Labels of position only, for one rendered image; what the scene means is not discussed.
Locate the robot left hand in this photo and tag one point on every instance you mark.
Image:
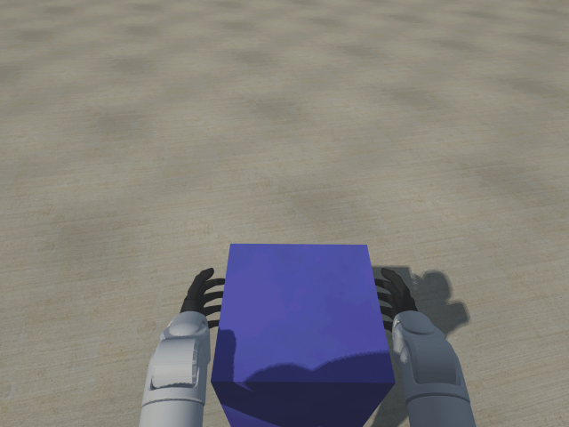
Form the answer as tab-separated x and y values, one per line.
196	299

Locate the robot right forearm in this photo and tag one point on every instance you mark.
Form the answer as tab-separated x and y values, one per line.
435	391

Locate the carton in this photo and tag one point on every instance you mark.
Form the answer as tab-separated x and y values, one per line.
301	340

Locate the robot left forearm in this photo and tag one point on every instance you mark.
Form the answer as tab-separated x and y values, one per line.
175	387

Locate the robot right hand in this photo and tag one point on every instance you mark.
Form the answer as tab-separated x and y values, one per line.
400	298

